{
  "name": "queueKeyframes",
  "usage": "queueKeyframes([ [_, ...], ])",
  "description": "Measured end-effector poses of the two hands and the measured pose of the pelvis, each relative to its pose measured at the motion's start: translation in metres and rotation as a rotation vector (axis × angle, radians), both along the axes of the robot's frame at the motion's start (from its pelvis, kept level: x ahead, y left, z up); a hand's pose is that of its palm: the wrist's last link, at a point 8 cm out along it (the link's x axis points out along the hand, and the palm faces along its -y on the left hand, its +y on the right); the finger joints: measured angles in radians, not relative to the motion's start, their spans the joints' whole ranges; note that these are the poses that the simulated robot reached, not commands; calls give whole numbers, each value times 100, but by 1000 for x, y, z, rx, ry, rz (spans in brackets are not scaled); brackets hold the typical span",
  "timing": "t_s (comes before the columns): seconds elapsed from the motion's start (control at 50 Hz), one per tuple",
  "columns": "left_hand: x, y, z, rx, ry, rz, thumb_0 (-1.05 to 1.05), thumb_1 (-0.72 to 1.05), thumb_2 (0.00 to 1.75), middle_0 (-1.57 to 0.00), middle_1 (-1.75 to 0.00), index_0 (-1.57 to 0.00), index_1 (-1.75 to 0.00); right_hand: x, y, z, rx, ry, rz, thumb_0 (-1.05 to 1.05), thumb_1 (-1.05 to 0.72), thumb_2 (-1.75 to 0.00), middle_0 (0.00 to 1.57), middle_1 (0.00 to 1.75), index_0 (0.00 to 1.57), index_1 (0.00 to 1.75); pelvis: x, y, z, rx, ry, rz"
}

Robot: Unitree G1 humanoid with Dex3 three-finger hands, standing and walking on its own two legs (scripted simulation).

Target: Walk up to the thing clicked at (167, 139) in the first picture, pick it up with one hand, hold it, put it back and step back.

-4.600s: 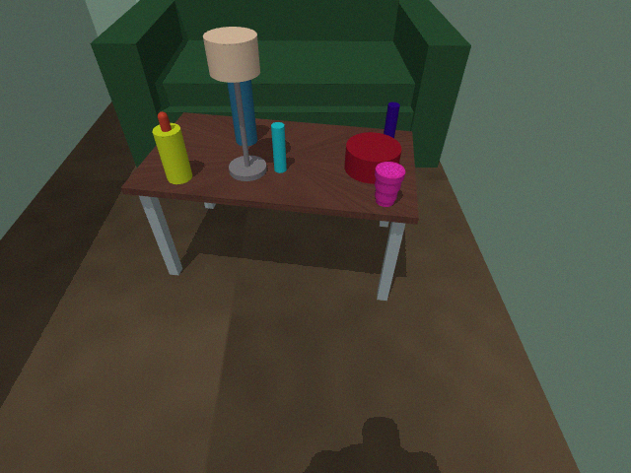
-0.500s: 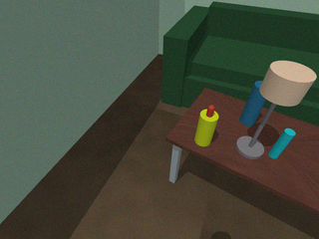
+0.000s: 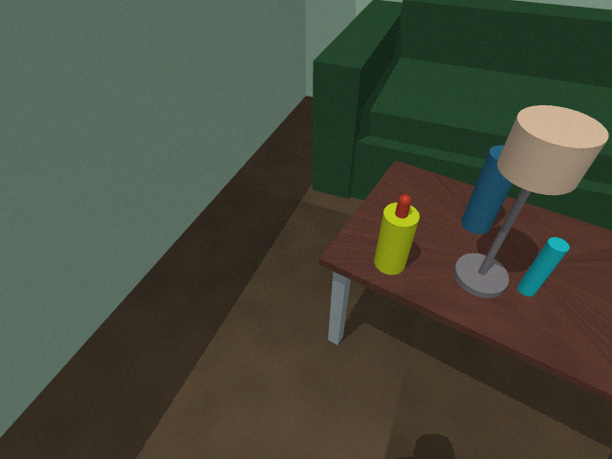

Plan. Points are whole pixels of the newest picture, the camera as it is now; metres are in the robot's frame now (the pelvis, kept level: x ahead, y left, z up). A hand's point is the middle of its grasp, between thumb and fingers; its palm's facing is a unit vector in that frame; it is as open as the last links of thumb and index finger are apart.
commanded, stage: stand
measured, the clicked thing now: (397, 232) +0.70 -0.20 -0.19
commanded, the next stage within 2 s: none
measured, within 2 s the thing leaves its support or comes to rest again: neither
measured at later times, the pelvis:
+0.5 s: pelvis -0.02 +0.00 +0.00, yaw +0 degrees
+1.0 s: pelvis -0.01 +0.00 +0.00, yaw +0 degrees
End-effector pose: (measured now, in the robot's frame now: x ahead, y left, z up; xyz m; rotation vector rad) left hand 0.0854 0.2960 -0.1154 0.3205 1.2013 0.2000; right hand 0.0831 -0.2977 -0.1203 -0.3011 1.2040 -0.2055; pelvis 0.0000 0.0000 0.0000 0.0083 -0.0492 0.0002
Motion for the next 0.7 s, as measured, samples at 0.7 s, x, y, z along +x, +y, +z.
queueKeyframes([
  [0.7, -38, 9, -4, 0, 51, 10, 1, 90, 90, -21, -30, -20, -30, -37, 4, -2, 3, 63, -6, 1, -91, -90, 20, 30, 21, 30, -14, 4, 0, 2, 5, 4],
])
